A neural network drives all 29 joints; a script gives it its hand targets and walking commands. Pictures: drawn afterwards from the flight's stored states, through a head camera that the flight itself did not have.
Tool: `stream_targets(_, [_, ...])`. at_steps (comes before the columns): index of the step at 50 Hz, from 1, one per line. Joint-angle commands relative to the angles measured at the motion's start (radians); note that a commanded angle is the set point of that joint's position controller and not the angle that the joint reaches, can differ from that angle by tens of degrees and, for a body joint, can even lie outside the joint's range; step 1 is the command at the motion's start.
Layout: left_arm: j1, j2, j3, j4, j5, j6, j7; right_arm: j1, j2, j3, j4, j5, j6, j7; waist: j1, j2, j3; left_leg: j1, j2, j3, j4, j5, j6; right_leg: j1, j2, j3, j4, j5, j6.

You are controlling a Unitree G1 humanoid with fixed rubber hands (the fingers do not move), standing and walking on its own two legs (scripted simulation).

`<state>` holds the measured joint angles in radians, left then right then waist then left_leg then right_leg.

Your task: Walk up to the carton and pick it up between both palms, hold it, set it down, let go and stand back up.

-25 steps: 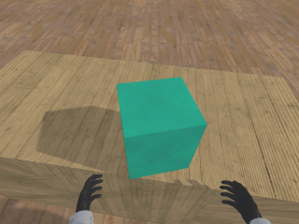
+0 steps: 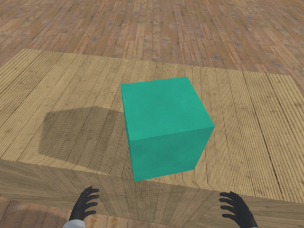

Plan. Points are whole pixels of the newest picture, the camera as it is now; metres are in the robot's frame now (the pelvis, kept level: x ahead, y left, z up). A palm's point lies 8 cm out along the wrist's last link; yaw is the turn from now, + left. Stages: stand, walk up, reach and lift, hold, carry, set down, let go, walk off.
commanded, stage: set down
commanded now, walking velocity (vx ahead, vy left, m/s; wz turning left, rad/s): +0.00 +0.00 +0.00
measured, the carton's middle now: (160, 130) +0.39 +0.01 +0.00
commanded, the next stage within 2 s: let go in 0.18 s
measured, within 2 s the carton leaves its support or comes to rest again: neither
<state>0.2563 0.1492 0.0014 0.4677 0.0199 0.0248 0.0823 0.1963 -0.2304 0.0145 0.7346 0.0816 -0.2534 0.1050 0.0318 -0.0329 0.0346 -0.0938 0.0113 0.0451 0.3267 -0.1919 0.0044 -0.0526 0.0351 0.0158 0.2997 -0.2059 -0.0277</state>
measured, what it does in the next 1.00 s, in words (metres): stands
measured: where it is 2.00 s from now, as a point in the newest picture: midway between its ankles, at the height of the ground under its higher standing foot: outside the picture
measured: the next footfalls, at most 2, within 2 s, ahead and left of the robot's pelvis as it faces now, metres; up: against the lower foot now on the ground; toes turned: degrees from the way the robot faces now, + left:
none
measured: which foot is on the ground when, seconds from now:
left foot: down 0.00-1.00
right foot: down 0.00-1.00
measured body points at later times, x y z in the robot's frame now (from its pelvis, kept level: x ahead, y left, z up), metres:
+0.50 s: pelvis +0.00 +0.01 +0.00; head +0.01 +0.01 +0.45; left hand +0.18 +0.24 -0.09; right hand +0.17 -0.21 -0.10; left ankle -0.01 +0.11 -0.75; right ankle -0.03 -0.10 -0.75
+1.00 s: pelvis -0.01 -0.01 -0.01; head -0.01 -0.01 +0.44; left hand +0.11 +0.25 -0.11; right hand +0.10 -0.28 -0.11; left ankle -0.01 +0.11 -0.75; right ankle -0.03 -0.10 -0.75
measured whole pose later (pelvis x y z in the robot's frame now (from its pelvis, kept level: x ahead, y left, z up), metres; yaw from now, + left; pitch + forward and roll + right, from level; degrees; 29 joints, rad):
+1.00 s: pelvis -0.01 -0.01 -0.01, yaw +1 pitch -2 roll -1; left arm 0.27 0.24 0.03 0.69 0.02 -0.02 0.00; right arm 0.27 -0.26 -0.04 0.74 -0.01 -0.05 -0.02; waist -0.01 0.01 0.01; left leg -0.19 0.04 0.03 0.46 -0.24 -0.01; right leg -0.13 0.06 -0.02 0.40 -0.24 -0.04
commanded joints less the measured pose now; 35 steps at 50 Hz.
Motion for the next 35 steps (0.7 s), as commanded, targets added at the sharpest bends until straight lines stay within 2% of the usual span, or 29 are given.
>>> stream_targets(1, [-0.067, 0.086, 0.026, -0.086, -0.005, 0.002, -0.019, -0.057, -0.094, -0.045, -0.091, -0.029, -0.007, -0.028, -0.005, 0.014, -0.053, 0.129, -0.004, 0.005, 0.009, 0.215, -0.018, -0.132, -0.031, -0.004, -0.058, 0.147, -0.004])
stream_targets(6, [-0.088, 0.106, 0.031, -0.064, -0.009, 0.032, -0.039, -0.063, -0.077, -0.052, -0.090, -0.053, 0.016, -0.048, -0.010, 0.024, -0.048, 0.140, -0.003, 0.007, 0.016, 0.213, -0.022, -0.148, -0.026, -0.017, -0.054, 0.121, -0.001])
stream_targets(7, [-0.123, 0.129, 0.021, -0.077, -0.008, 0.034, -0.043, -0.074, -0.069, -0.061, -0.092, -0.066, 0.018, -0.063, -0.017, 0.059, -0.053, 0.124, -0.004, 0.005, 0.009, 0.171, -0.025, -0.136, -0.027, -0.025, -0.049, 0.095, -0.002])
stream_targets(10, [-0.146, 0.140, 0.010, -0.060, -0.020, 0.052, -0.053, -0.070, -0.039, -0.070, -0.097, -0.093, 0.039, -0.081, -0.031, 0.060, -0.033, 0.101, 0.002, 0.012, -0.002, 0.096, -0.018, -0.133, -0.029, -0.024, -0.042, 0.043, 0.002])
stream_targets(12, [-0.138, 0.146, 0.013, -0.047, -0.019, 0.057, -0.054, -0.077, -0.036, -0.071, -0.102, -0.099, 0.042, -0.082, -0.020, 0.048, -0.034, 0.110, 0.005, 0.014, 0.003, 0.126, -0.021, -0.132, -0.024, -0.028, -0.034, 0.053, 0.001])
stream_targets(19, [-0.125, 0.134, 0.009, -0.034, -0.016, 0.056, -0.064, -0.075, -0.039, -0.084, -0.084, -0.108, 0.032, -0.091, -0.021, 0.051, -0.037, 0.142, 0.016, 0.005, 0.021, 0.218, -0.038, -0.123, -0.007, -0.043, -0.025, 0.096, -0.006])
stream_targets(20, [-0.122, 0.140, 0.007, -0.024, -0.019, 0.058, -0.069, -0.085, -0.043, -0.083, -0.093, -0.107, 0.029, -0.094, -0.017, 0.038, -0.038, 0.144, 0.015, 0.003, 0.028, 0.244, -0.037, -0.120, -0.005, -0.045, -0.020, 0.119, -0.006])
stream_targets(23, [-0.120, 0.145, 0.015, -0.041, -0.021, 0.049, -0.070, -0.077, -0.056, -0.075, -0.090, -0.088, 0.013, -0.091, -0.010, 0.048, -0.069, 0.157, 0.012, 0.005, 0.049, 0.305, -0.044, -0.115, -0.001, -0.038, -0.016, 0.175, -0.005])
stream_targets(26, [-0.126, 0.152, 0.018, -0.040, -0.021, 0.039, -0.066, -0.082, -0.058, -0.083, -0.092, -0.091, 0.003, -0.093, -0.017, 0.045, -0.077, 0.150, 0.009, 0.007, 0.043, 0.277, -0.044, -0.106, 0.002, -0.040, -0.010, 0.173, 0.002])
stream_targets(29, [-0.134, 0.136, 0.010, -0.056, -0.012, 0.030, -0.061, -0.078, -0.056, -0.083, -0.063, -0.087, -0.004, -0.087, -0.023, 0.079, -0.066, 0.171, 0.012, 0.002, 0.054, 0.317, -0.053, -0.123, 0.001, -0.038, -0.012, 0.181, -0.007])
stream_targets(31, [-0.135, 0.135, 0.016, -0.030, -0.012, 0.035, -0.070, -0.088, -0.055, -0.074, -0.065, -0.093, -0.001, -0.091, -0.025, 0.043, -0.059, 0.168, 0.004, 0.007, 0.055, 0.294, -0.047, -0.125, -0.007, -0.034, -0.018, 0.192, -0.001])
stream_targets(35, [-0.134, 0.138, 0.023, -0.034, -0.005, 0.036, -0.074, -0.085, -0.052, -0.058, -0.061, -0.084, -0.001, -0.097, -0.024, 0.044, -0.053, 0.151, -0.008, 0.012, 0.051, 0.265, -0.037, -0.112, -0.017, -0.023, -0.013, 0.226, 0.007])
